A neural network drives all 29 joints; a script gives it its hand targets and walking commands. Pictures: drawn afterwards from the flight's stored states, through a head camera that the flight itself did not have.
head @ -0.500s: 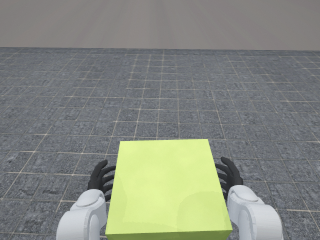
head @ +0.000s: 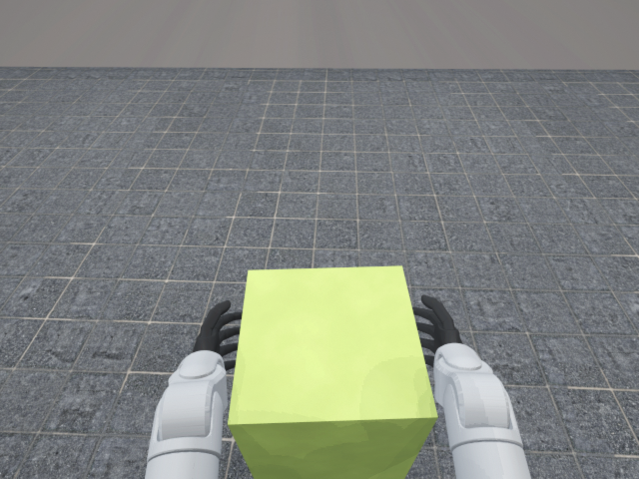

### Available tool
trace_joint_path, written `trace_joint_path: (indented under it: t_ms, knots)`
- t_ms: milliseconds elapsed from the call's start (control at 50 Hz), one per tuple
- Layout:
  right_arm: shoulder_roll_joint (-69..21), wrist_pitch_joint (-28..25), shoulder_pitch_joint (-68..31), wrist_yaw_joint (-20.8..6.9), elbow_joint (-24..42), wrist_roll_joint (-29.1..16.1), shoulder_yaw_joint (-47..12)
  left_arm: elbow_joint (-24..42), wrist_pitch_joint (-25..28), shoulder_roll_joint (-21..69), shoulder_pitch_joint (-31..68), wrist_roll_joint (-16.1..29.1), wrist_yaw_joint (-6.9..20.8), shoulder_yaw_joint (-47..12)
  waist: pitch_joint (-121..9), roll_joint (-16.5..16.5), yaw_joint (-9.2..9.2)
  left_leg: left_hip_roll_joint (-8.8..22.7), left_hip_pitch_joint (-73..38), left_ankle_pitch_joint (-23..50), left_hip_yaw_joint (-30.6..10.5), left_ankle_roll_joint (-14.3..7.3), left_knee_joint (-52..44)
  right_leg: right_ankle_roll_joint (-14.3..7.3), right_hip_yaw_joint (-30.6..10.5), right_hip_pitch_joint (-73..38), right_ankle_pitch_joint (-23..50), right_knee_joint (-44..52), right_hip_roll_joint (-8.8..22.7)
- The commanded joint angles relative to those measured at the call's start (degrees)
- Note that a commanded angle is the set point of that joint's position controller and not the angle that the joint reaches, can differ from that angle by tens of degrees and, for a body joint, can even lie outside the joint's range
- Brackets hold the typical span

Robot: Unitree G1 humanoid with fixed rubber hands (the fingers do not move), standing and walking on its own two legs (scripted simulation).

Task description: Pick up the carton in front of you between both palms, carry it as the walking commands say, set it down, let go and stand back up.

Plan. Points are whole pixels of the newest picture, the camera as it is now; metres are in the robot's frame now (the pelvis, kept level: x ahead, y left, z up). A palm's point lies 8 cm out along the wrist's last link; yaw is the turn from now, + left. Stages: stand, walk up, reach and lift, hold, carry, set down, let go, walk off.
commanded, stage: carry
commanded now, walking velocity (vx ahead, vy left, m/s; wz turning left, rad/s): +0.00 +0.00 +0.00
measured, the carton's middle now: (328, 380) +0.29 +0.00 -0.05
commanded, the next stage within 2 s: hold in 0.72 s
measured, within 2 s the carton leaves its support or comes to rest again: neither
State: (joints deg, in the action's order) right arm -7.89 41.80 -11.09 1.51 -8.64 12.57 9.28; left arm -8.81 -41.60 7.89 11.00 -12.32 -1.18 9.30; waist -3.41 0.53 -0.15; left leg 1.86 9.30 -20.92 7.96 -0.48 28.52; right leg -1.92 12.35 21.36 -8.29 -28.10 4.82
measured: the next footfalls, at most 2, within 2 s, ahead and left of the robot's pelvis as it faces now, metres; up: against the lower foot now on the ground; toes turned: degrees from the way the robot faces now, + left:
none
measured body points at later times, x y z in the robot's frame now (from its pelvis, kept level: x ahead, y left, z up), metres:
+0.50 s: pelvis +0.00 +0.00 +0.00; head +0.00 +0.00 +0.45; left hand +0.31 +0.16 +0.03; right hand +0.31 -0.15 +0.03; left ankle -0.06 +0.10 -0.73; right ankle +0.07 -0.11 -0.73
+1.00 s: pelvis -0.02 +0.01 +0.01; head -0.02 -0.01 +0.46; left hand +0.27 +0.19 +0.03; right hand +0.30 -0.11 +0.03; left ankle -0.07 +0.10 -0.73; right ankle +0.07 -0.12 -0.73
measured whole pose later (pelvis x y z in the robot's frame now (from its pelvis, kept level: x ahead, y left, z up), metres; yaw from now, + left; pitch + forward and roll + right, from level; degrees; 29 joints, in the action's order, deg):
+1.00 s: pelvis -0.02 +0.01 +0.01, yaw +4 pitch -5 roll +0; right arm -8.1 40.4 -11.9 1.8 -6.8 13.2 9.1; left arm -9.9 -37.3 8.1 11.8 -12.4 0.4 10.7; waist 4.6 2.9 1.3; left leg -0.6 1.2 -16.6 1.3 -1.4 22.6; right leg 0.6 3.3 10.5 -4.0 -19.4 2.0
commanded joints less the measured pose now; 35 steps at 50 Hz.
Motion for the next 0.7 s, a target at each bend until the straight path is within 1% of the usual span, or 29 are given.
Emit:
trace_joint_path:
  t_ms: [0, 60, 120, 160, 220, 280, 400, 560, 680]
  knots:
    - [-44.78, -6.26, -26.83, -11.63, 2.64, -11.93, -30.92, 2.48, 6.18, 45.32, 26.58, 11.73, 11.38, -30.28, -15.09, -0.58, 0.02, 6.31, 2.89, 13.43, -5.11, -1.05, -4.37, 0.26, -7.13, -13.96, 11.91, 0.83, 5.43]
    - [-46.37, -5.3, -26.82, -12.18, 3.76, -12.6, -32.5, 3.41, 5.35, 46.94, 26.31, 12.3, 11.81, -31.74, -16.11, -0.77, -0.08, 6.31, 2.58, 14.79, -5.02, -0.98, -3.5, 0.07, -6.97, -14.44, 13.89, 0.11, 5.58]
    - [-47.79, -3.34, -24.94, -12.2, 5.01, -13.13, -33.57, 4.95, 3.42, 48.17, 24.47, 12.53, 11.76, -32.58, -16.29, -0.63, -0.18, 6.49, 2.32, 16.54, -4.97, -0.96, -3.0, -0.02, -6.77, -14.15, 15.17, -0.29, 5.7]
    - [-47.93, -1.98, -23.89, -12.12, 5.27, -13.16, -33.36, 5.46, 2.06, 48.27, 23.52, 12.5, 11.62, -32.42, -15.98, -0.43, -0.21, 6.65, 2.34, 17.77, -4.95, -0.94, -2.8, -0.03, -6.6, -13.75, 15.66, -0.57, 5.74]
    - [-47.17, -1.06, -23.59, -12.11, 4.7, -12.43, -31.71, 4.51, 1.13, 47.62, 23.04, 11.75, 11.58, -30.89, -15.38, -0.29, -0.18, 6.84, 2.52, 18.95, -4.92, -0.87, -2.73, 0.13, -6.42, -13.15, 15.78, -0.74, 5.68]
    - [-47.22, -1.12, -23.98, -12.27, 3.74, -12.02, -30.67, 3.65, 1.21, 47.58, 23.71, 11.46, 11.75, -30.07, -14.41, -0.04, -0.12, 6.88, 3.05, 18.42, -4.98, -0.82, -3.08, 0.35, -6.47, -12.66, 14.89, -0.54, 5.66]
    - [-48.87, -1.5, -26.18, -12.51, 4.39, -12.85, -31.65, 4.47, 1.58, 49.3, 26.21, 12.61, 12.01, -31.23, -13.97, -0.06, -0.1, 6.81, 3.42, 16.57, -5.18, -0.94, -3.78, 0.64, -6.51, -12.62, 12.99, -0.11, 5.49]
    - [-48.75, -1.25, -25.02, -12.59, 3.6, -12.44, -31.15, 3.6, 1.32, 49.28, 25.13, 12.29, 12.12, -30.91, -15.0, -0.16, -0.09, 6.81, 2.89, 16.94, -5.19, -1.16, -3.5, 0.59, -6.47, -12.94, 13.3, -0.04, 5.52]
    - [-49.08, -1.45, -25.94, -12.7, 3.76, -12.59, -31.3, 3.68, 1.47, 49.51, 25.82, 12.27, 12.17, -30.84, -14.25, -0.08, -0.07, 6.83, 3.61, 15.73, -5.33, -1.22, -4.01, 0.69, -6.46, -12.63, 11.92, 0.27, 5.5]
